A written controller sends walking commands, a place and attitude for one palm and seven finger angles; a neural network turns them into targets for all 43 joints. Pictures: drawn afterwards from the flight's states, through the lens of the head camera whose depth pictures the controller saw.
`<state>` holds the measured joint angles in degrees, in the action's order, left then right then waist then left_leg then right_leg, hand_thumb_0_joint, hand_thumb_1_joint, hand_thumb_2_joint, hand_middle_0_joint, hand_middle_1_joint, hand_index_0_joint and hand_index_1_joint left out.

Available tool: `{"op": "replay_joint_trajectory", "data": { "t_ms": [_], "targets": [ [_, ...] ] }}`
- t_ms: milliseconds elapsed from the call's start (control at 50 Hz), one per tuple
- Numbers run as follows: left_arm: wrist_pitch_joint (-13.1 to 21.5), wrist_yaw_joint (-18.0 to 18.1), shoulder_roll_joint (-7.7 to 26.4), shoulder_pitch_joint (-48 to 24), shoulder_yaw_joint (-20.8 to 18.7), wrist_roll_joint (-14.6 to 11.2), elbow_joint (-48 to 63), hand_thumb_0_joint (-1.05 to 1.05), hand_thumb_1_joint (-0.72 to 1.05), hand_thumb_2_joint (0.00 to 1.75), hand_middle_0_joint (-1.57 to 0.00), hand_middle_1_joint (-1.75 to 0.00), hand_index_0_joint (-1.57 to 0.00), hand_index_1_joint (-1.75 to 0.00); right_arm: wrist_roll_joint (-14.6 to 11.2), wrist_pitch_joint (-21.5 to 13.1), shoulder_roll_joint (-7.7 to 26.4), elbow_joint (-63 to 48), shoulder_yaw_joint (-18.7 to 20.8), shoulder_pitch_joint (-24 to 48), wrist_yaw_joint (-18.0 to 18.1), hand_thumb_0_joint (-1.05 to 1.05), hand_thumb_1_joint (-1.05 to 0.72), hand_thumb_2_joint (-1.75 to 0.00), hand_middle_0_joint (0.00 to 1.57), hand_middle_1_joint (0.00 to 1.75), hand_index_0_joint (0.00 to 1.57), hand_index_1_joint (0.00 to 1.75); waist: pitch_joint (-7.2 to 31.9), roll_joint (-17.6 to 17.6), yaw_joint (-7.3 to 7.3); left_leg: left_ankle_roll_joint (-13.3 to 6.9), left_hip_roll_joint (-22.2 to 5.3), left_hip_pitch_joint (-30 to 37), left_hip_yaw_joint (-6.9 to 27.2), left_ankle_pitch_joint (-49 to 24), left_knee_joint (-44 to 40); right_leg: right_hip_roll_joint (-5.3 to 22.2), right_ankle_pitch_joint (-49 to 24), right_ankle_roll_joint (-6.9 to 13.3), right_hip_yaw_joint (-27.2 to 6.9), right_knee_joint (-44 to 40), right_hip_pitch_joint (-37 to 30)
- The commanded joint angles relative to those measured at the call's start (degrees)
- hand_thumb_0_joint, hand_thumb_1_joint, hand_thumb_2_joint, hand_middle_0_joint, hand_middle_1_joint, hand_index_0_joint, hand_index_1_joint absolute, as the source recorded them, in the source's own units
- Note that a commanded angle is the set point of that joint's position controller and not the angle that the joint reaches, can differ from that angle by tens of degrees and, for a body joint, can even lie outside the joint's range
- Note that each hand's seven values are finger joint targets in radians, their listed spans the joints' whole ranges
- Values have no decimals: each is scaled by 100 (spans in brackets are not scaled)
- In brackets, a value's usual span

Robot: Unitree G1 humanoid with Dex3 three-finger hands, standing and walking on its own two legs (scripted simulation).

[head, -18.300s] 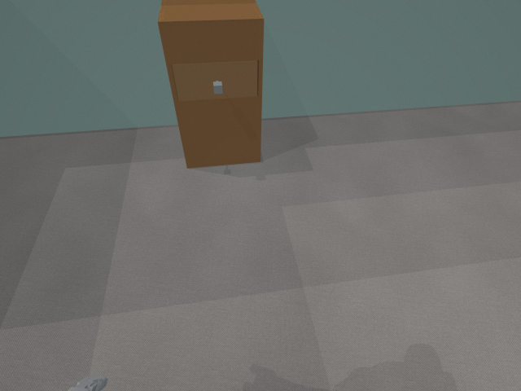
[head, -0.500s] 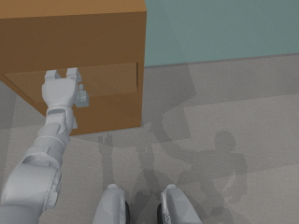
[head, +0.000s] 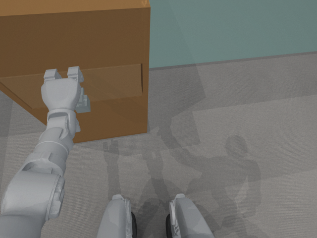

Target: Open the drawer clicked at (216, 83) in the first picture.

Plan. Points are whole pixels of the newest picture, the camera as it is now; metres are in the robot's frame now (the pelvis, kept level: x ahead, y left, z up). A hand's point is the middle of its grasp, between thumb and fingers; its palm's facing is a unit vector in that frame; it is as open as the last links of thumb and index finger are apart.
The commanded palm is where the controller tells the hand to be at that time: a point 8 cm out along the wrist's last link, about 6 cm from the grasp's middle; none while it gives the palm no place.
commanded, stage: re-aim the fingers above the handle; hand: left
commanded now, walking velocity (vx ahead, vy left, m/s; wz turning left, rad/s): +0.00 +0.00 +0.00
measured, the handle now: (82, 98) +0.53 +0.21 -0.12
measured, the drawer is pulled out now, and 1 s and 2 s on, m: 0.00 0.00 0.00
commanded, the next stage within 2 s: lower the fingers behind the handle in 1.26 s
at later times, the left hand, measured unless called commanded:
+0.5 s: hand (75, 102) +0.48 +0.20 -0.05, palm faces +0.00 +0.01 -1.00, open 13.8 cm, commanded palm +0.46 +0.19 +0.01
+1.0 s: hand (72, 104) +0.48 +0.21 -0.05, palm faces -0.05 +0.02 -1.00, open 13.8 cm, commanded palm +0.46 +0.19 +0.01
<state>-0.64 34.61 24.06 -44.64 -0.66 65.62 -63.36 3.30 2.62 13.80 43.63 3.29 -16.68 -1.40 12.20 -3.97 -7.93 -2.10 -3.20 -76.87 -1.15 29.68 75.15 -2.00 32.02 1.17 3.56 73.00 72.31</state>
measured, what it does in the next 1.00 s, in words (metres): stands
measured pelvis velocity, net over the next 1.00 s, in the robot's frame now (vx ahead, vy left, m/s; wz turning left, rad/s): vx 0.00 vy -0.01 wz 0.00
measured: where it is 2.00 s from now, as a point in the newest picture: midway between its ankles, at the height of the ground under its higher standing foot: outside the picture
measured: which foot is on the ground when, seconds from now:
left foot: down 0.00-1.00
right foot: down 0.00-1.00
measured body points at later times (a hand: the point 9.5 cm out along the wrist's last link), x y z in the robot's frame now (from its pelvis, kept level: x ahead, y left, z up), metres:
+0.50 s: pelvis +0.00 -0.01 +0.00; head +0.16 -0.01 +0.43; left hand +0.47 +0.20 +0.01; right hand +0.03 -0.28 -0.13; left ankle +0.04 +0.10 -0.61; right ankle +0.01 -0.11 -0.61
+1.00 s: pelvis +0.00 -0.01 +0.00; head +0.16 -0.01 +0.42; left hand +0.47 +0.21 +0.00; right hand +0.03 -0.28 -0.13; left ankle +0.04 +0.10 -0.61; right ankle +0.01 -0.11 -0.61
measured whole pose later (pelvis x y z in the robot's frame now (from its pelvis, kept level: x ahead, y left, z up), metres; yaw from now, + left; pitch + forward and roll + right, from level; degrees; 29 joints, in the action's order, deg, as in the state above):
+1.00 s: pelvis +0.00 -0.01 +0.00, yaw +0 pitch +31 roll -2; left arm -5.4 33.9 23.2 -44.1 -1.4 64.8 -64.8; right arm 3.0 2.5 13.9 42.0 2.7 -16.1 -1.7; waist 11.8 -4.0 -8.3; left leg -1.5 -3.6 -75.5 -1.9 29.6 74.1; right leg -2.5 32.1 1.7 2.7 72.9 71.8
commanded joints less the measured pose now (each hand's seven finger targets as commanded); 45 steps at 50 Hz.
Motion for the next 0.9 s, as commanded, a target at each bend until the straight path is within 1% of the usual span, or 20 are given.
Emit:
{"op": "replay_joint_trajectory", "data": {
  "t_ms": [0, 60, 80, 120, 140, 160, 200, 220, 300, 320, 380, 420, 500, 520, 580, 640, 700, 780, 820, 880],
  "targets": [
    [-362, 185, 1124, -1924, -164, -134, 745, 0, -50, 30, -30, -120, -30, -120, -34, -17, 994, -259, 281, -926, 30, 0, -90, -90, 20, 30, 20, 30, 2985, -356, -32, 22, 185, 3120, 358, -2224, -858, -213, -1969, 44, -16, -1034, -1146],
    [-447, -33, 1041, -1941, 6, -218, 705, 0, -50, 30, -30, -120, -30, -120, -68, -25, 986, -279, 261, -935, 70, 0, -90, -90, 20, 30, 20, 30, 2875, -140, -93, -14, 213, 2976, 306, -2016, -932, -208, -1988, 28, -56, -1168, -1395],
    [-398, -125, 797, -2174, 212, -278, 779, 0, -50, 30, -30, -120, -30, -120, -60, -42, 970, -263, 266, -927, 81, 0, -90, -90, 20, 30, 20, 30, 2819, -153, -223, -28, 208, 3033, 320, -1982, -925, -203, -1970, 17, -71, -1209, -1299],
    [-240, -246, 1075, -2166, 59, -282, 851, 0, -50, 30, -30, -120, -30, -120, -78, -68, 973, -249, 252, -943, 131, 0, -90, -90, 20, 30, 20, 30, 2785, -100, -178, -54, 218, 2862, 270, -1836, -884, -197, -1901, 18, -108, -1214, -1393],
    [-145, -285, 1073, -2292, 108, -266, 882, 0, -50, 30, -30, -120, -30, -120, -75, -76, 967, -250, 245, -923, 170, 0, -90, -90, 20, 30, 20, 30, 2767, 14, -254, -81, 228, 2761, 270, -1753, -841, -195, -1879, 2, -152, -1227, -1371],
    [-43, -305, 1060, -2272, 105, -244, 899, 0, -50, 30, -30, -120, -30, -120, -66, -98, 942, -242, 240, -934, 191, 0, -90, -90, 20, 30, 20, 30, 2643, -109, -233, -73, 228, 2734, 272, -1752, -852, -191, -1856, 24, -135, -1209, -1330],
    [149, -286, 595, -2502, 441, -184, 1116, 0, -50, 30, -30, -120, -30, -120, -47, -157, 884, -199, 277, -928, 175, 0, -90, -90, 20, 30, 20, 30, 2654, -431, -311, -50, 221, 2969, 331, -1877, -822, -184, -1821, 50, -110, -1159, -982],
    [199, -247, 442, -2324, 461, -166, 1128, 0, -50, 30, -30, -120, -30, -120, -26, -172, 861, -200, 301, -937, 154, 0, -90, -90, 20, 30, 20, 30, 2693, -465, -261, -36, 212, 3078, 332, -1996, -804, -196, -1866, 72, -89, -1129, -942],
    [149, 74, 1203, -1953, -300, -64, 964, 0, -50, 30, -30, -120, -30, -120, 15, -83, 887, -221, 265, -936, 116, 0, -90, -90, 20, 30, 20, 30, 2858, -424, 4, -21, 215, 2853, 285, -2320, -700, -198, -2229, 85, -101, -943, -1172],
    [36, 167, 1123, -1689, -319, -54, 764, 0, -50, 30, -30, -120, -30, -120, 27, -54, 881, -261, 261, -903, 93, 0, -90, -90, 20, 30, 20, 30, 2735, -343, 47, -30, 243, 2721, 236, -2273, -691, -204, -2252, 83, -113, -963, -1233],
    [-265, 409, 1411, -1601, -549, 1, 718, 0, -50, 30, -30, -120, -30, -120, 39, -22, 901, -326, 213, -799, 35, 0, -90, -90, 20, 30, 20, 30, 2824, -248, 184, -25, 282, 2430, 135, -2217, -702, -170, -2465, 63, -165, -915, -1616],
    [-466, 438, 1357, -1545, -456, 25, 705, 0, -50, 30, -30, -120, -30, -120, 11, -8, 907, -386, 215, -785, 25, 0, -90, -90, 20, 30, 20, 30, 2885, -198, 165, -19, 281, 2475, 106, -2214, -754, -170, -2557, 42, -166, -963, -1743],
    [-548, 166, 1007, -2112, -22, -167, 983, 0, -50, 30, -30, -120, -30, -120, -55, -92, 912, -356, 265, -817, 56, 0, -90, -90, 20, 30, 20, 30, 3157, -106, -122, -46, 255, 2721, 129, -2053, -799, -163, -2496, -29, -207, -1136, -1840],
    [-517, 56, 989, -2082, -5, -252, 967, 0, -50, 30, -30, -120, -30, -120, -65, -109, 914, -336, 273, -850, 70, 0, -90, -90, 20, 30, 20, 30, 3129, -78, -123, -51, 266, 2749, 126, -1984, -822, -162, -2431, -26, -207, -1193, -1888],
    [-228, -256, 737, -2466, 312, -406, 1343, 0, -50, 30, -30, -120, -30, -120, -67, -179, 905, -243, 301, -901, 148, 0, -90, -90, 20, 30, 20, 30, 3201, -29, -320, -83, 267, 2920, 195, -1928, -818, -154, -2385, -38, -236, -1250, -1820],
    [74, -365, 564, -2448, 479, -309, 1335, 0, -50, 30, -30, -120, -30, -120, -66, -216, 888, -150, 313, -915, 210, 0, -90, -90, 20, 30, 20, 30, 2908, -168, -341, -80, 251, 3001, 263, -1854, -796, -162, -2043, -3, -192, -1241, -1320],
    [198, -209, 634, -2500, 394, -103, 1091, 0, -50, 30, -30, -120, -30, -120, -40, -207, 862, -99, 285, -938, 208, 0, -90, -90, 20, 30, 20, 30, 2555, -420, -297, -47, 238, 2925, 320, -1819, -777, -180, -1737, 61, -118, -1152, -871],
    [-92, 158, 1178, -1945, -275, -40, 408, 0, -50, 30, -30, -120, -30, -120, 30, -107, 905, -179, 205, -882, 110, 0, -90, -90, 20, 30, 20, 30, 2402, -327, -9, -34, 262, 2460, 264, -1920, -718, -199, -1850, 104, -95, -982, -1014],
    [-291, 300, 1333, -1804, -410, -19, 343, 0, -50, 30, -30, -120, -30, -120, 29, -81, 927, -300, 186, -835, 60, 0, -90, -90, 20, 30, 20, 30, 2522, -244, 70, -45, 278, 2273, 174, -1929, -700, -185, -2032, 72, -132, -944, -1268],
    [-533, 282, 1464, -1585, -495, -58, 457, 0, -50, 30, -30, -120, -30, -120, 15, -50, 940, -431, 177, -786, 17, 0, -90, -90, 20, 30, 20, 30, 3014, -183, 194, -28, 301, 2352, 105, -2155, -712, -169, -2510, 43, -181, -892, -1795]
  ]
}}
